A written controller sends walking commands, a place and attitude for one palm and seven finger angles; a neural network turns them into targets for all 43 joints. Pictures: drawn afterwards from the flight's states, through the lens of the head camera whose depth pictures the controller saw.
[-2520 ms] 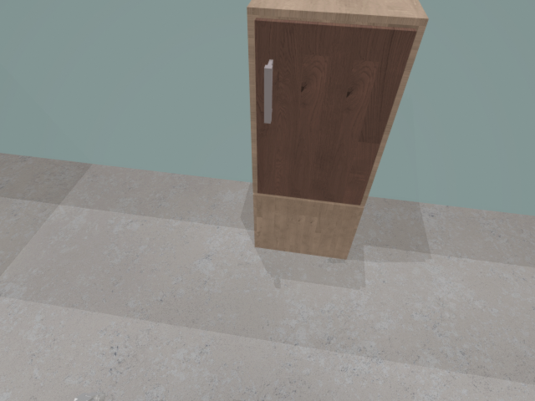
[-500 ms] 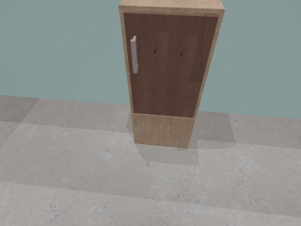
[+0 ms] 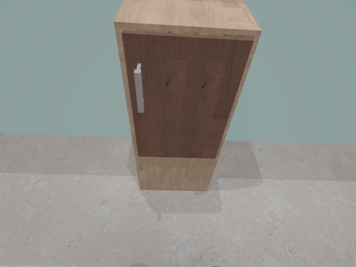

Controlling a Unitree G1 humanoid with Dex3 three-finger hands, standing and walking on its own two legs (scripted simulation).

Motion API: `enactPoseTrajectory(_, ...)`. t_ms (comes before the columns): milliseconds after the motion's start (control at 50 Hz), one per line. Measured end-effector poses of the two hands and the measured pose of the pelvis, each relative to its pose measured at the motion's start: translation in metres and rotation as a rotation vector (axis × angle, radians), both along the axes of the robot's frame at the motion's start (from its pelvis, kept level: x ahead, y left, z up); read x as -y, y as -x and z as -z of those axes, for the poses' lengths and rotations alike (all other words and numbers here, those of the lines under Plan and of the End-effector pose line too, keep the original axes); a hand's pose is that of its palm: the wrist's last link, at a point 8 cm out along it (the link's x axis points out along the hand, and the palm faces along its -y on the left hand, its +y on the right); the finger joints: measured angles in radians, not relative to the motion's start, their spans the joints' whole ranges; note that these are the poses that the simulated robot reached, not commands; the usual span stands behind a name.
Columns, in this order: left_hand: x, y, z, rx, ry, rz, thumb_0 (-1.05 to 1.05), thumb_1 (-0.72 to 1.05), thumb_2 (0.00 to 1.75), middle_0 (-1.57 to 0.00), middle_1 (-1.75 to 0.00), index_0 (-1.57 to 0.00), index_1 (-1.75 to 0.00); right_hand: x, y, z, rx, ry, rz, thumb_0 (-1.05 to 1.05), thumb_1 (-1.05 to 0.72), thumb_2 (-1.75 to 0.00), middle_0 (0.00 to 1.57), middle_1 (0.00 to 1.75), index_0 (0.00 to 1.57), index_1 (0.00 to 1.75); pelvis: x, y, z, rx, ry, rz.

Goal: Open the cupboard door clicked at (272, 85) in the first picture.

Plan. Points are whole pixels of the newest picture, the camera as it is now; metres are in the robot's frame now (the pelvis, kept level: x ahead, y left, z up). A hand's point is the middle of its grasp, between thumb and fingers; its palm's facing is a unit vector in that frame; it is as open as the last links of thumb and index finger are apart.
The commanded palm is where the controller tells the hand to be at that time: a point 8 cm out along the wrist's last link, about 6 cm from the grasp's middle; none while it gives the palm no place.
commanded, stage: take the last steps up to it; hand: left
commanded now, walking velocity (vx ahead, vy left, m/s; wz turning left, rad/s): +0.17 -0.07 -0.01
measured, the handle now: (140, 89) +0.63 +0.17 +0.04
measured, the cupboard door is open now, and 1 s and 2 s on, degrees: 0 0 0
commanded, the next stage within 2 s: come to a stop and stand still in 0.04 s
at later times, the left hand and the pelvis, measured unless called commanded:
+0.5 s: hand (119, 256) +0.18 +0.16 -0.19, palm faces +0.07 -0.98 -0.19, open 7.2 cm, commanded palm none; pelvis +0.10 -0.01 -0.02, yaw +2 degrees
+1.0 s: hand out of the picture +0.07 +0.16 -0.19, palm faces +0.00 -0.98 -0.21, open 7.3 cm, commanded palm none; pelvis +0.07 -0.02 -0.01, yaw +1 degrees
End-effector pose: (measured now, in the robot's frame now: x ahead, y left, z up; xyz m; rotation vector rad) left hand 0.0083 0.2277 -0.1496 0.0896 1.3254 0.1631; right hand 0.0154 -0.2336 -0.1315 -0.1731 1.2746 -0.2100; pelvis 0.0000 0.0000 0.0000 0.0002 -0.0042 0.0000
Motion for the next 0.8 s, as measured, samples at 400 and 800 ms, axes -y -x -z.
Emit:
enactPoseTrajectory(400, 0.04, -0.177, -0.004, 0.138, -0.047, 0.052, -0.01, 0.93, 0.9, -0.2, -0.3, -0.2, -0.3, 0.014, -0.064, 0.027, -0.186, -0.073, 0.055, 0.0, -0.91, -0.9, 0.2, 0.3, 0.2, 0.3, 0.032, -0.098, 0.01, 0.014, 0.011, -0.029)
enactPoseTrajectory(800, -0.014, -0.076, 0.003, -0.115, -0.019, -0.022, 0.0, 0.91, 0.9, -0.2, -0.3, -0.2, -0.3, -0.009, -0.142, -0.011, 0.049, 0.024, -0.054, 0.0, -0.92, -0.9, 0.2, 0.3, 0.21, 0.3, -0.003, -0.091, -0.004, -0.006, 0.029, -0.017)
